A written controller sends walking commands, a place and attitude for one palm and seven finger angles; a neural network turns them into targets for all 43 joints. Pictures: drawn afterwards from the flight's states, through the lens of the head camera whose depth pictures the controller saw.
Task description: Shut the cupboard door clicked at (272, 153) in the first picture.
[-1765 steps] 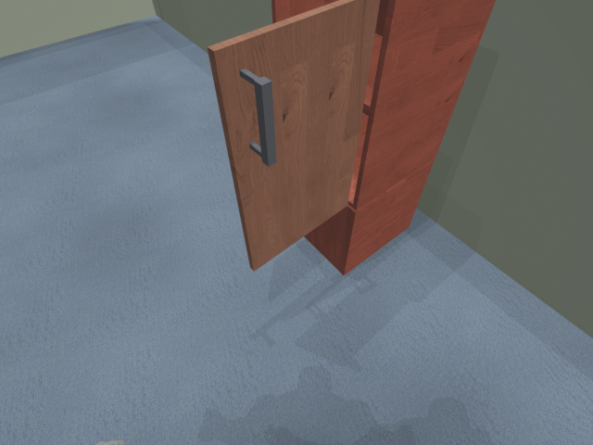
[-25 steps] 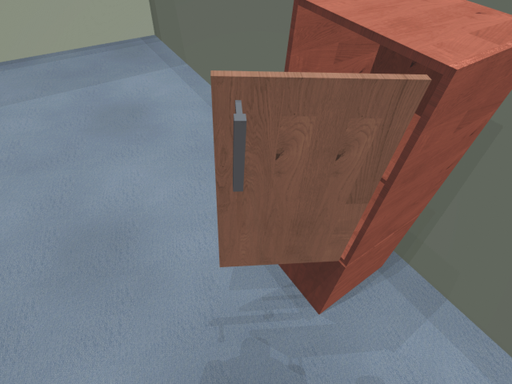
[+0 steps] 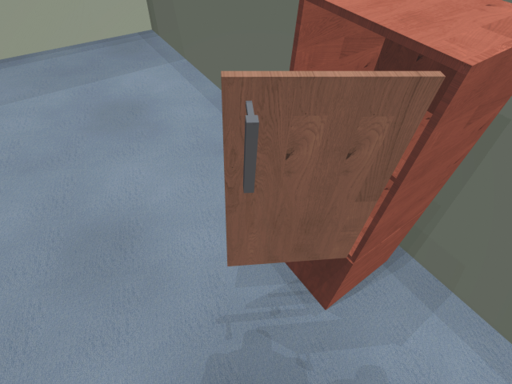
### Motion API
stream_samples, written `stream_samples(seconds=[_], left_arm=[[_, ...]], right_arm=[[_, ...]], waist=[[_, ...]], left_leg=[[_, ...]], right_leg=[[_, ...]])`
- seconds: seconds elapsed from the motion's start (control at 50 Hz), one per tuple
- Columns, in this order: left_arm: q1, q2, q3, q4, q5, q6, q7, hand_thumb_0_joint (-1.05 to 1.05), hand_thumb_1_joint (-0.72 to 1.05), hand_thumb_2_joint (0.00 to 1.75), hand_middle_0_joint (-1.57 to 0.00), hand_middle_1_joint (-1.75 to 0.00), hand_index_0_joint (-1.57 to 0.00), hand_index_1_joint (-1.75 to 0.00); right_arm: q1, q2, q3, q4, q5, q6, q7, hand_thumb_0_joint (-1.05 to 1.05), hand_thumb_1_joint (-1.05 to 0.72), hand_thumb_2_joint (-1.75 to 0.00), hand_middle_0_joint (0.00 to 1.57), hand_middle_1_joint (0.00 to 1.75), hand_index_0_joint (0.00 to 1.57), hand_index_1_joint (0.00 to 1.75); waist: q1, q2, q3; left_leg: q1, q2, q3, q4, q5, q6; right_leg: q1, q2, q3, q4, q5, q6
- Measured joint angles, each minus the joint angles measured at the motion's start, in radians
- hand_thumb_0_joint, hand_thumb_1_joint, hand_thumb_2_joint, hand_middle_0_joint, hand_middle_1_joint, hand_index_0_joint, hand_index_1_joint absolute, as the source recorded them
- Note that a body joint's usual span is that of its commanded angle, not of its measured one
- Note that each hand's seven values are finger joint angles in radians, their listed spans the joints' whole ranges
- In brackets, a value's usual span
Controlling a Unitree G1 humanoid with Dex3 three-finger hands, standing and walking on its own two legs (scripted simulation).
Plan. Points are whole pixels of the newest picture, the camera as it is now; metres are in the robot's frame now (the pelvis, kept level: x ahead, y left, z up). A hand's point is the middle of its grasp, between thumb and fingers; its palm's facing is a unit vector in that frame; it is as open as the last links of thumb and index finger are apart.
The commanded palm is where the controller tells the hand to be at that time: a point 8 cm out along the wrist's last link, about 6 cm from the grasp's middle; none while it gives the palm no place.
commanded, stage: look again from close up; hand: left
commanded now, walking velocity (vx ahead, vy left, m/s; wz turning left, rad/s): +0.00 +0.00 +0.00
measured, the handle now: (248, 149) +0.46 +0.05 +0.12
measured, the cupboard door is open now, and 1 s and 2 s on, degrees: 60 60 60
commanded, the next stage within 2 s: shuffle to correct the standing spot in 0.54 s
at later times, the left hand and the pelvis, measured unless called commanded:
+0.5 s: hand out of the picture +0.02 +0.16 -0.17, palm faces +0.02 -0.97 -0.25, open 7.4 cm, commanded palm none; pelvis +0.01 -0.02 -0.01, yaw +0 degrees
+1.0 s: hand out of the picture +0.01 +0.11 -0.19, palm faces +0.08 -0.98 -0.18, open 7.3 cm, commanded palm none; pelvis +0.03 -0.07 -0.01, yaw +4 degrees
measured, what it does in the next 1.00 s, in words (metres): shifts its weight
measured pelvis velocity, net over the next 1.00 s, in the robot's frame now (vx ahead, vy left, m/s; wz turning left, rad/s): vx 0.03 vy -0.07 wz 0.06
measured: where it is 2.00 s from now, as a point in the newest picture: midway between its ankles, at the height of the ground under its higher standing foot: outside the picture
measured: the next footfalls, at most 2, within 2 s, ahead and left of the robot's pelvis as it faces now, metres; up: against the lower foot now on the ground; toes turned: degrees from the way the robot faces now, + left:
left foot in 1.74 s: +0.06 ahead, -0.08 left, +0.00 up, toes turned +16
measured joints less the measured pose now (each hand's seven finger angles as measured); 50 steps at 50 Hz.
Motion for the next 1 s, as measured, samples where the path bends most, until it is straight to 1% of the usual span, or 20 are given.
stream_samples(seconds=[0.06, 0.08, 0.14, 0.2, 0.26, 0.34, 0.5, 0.7, 0.84, 1.0], left_arm=[[-0.004, -0.009, -0.002, -0.002, 0.000, -0.003, 0.001, 0.00, 0.91, 0.89, -0.20, -0.30, -0.20, -0.30], [-0.007, -0.012, -0.009, -0.002, 0.003, -0.011, 0.008, 0.00, 0.91, 0.89, -0.20, -0.30, -0.20, -0.30], [-0.018, -0.019, -0.023, -0.025, 0.004, -0.029, 0.011, 0.00, 0.91, 0.89, -0.20, -0.30, -0.20, -0.30], [-0.023, -0.020, -0.029, -0.042, 0.004, -0.030, 0.006, 0.00, 0.91, 0.89, -0.20, -0.30, -0.20, -0.30], [-0.023, -0.014, -0.027, -0.052, 0.003, -0.025, 0.004, 0.00, 0.91, 0.89, -0.20, -0.30, -0.20, -0.30], [-0.019, 0.001, -0.025, -0.064, 0.001, -0.023, 0.002, 0.00, 0.91, 0.89, -0.20, -0.30, -0.20, -0.30], [-0.035, 0.022, -0.022, -0.085, -0.002, -0.024, 0.000, 0.00, 0.91, 0.89, -0.20, -0.30, -0.20, -0.30], [-0.055, 0.017, -0.023, -0.085, -0.005, -0.027, -0.003, 0.00, 0.91, 0.89, -0.20, -0.30, -0.20, -0.30], [-0.048, 0.020, -0.014, -0.072, -0.001, -0.014, -0.007, 0.00, 0.91, 0.89, -0.20, -0.30, -0.20, -0.30], [-0.015, 0.015, 0.003, -0.080, 0.005, 0.000, -0.013, 0.00, 0.91, 0.89, -0.20, -0.30, -0.20, -0.30]], right_arm=[[-0.004, 0.001, 0.000, 0.000, 0.000, -0.002, -0.001, 0.01, -0.90, -0.90, 0.20, 0.30, 0.20, 0.30], [-0.005, -0.002, 0.003, -0.006, 0.002, -0.003, 0.002, 0.01, -0.90, -0.90, 0.20, 0.30, 0.20, 0.30], [-0.008, -0.020, 0.005, -0.038, -0.008, -0.012, 0.006, 0.01, -0.91, -0.90, 0.20, 0.30, 0.20, 0.30], [-0.004, -0.041, 0.004, -0.062, -0.010, -0.015, 0.006, 0.01, -0.92, -0.90, 0.20, 0.30, 0.20, 0.30], [-0.004, -0.057, 0.002, -0.073, -0.011, -0.012, 0.004, 0.02, -0.92, -0.90, 0.20, 0.30, 0.20, 0.30], [-0.013, -0.070, 0.001, -0.078, -0.010, -0.009, 0.008, 0.02, -0.93, -0.90, 0.20, 0.30, 0.20, 0.30], [-0.036, -0.074, 0.007, -0.068, -0.009, -0.012, 0.014, 0.01, -0.92, -0.90, 0.20, 0.30, 0.20, 0.30], [-0.055, -0.064, 0.007, -0.035, -0.009, -0.007, 0.013, 0.01, -0.91, -0.90, 0.20, 0.30, 0.20, 0.30], [-0.051, -0.042, 0.002, -0.017, -0.014, 0.005, 0.011, 0.01, -0.91, -0.90, 0.20, 0.30, 0.20, 0.30], [-0.043, -0.020, -0.009, -0.016, -0.019, 0.015, 0.002, 0.01, -0.90, -0.90, 0.20, 0.30, 0.20, 0.30]], waist=[[-0.001, 0.001, 0.000], [-0.002, 0.006, -0.004], [-0.004, 0.027, 0.002], [-0.003, 0.053, -0.007], [-0.003, 0.072, -0.023], [-0.005, 0.082, -0.038], [-0.003, 0.073, -0.024], [-0.003, 0.049, 0.001], [-0.010, 0.031, -0.002], [-0.006, 0.021, 0.003]], left_leg=[[0.002, 0.003, -0.002, 0.003, -0.004, -0.002], [-0.014, 0.007, -0.004, 0.022, -0.011, -0.003], [-0.057, 0.009, -0.010, 0.093, -0.044, -0.003], [-0.072, 0.004, -0.015, 0.130, -0.064, 0.000], [-0.070, 0.001, -0.015, 0.142, -0.075, 0.000], [-0.057, 0.002, -0.008, 0.130, -0.076, -0.006], [-0.042, 0.018, -0.006, 0.093, -0.059, -0.028], [-0.035, 0.043, -0.021, 0.071, -0.049, -0.055], [-0.040, 0.057, -0.049, 0.098, -0.069, -0.071], [-0.071, 0.073, -0.088, 0.154, -0.108, -0.093]], right_leg=[[0.003, 0.003, -0.002, 0.000, -0.003, -0.002], [-0.006, 0.006, -0.005, 0.006, -0.005, -0.002], [-0.041, 0.006, -0.011, 0.065, -0.032, -0.004], [-0.058, 0.001, -0.015, 0.112, -0.062, -0.008], [-0.063, -0.002, -0.014, 0.139, -0.080, -0.009], [-0.065, -0.002, -0.007, 0.154, -0.092, -0.011], [-0.067, 0.015, -0.005, 0.147, -0.090, -0.030], [-0.057, 0.040, -0.022, 0.126, -0.085, -0.056], [-0.049, 0.051, -0.051, 0.143, -0.110, -0.072], [-0.061, 0.065, -0.090, 0.186, -0.155, -0.095]])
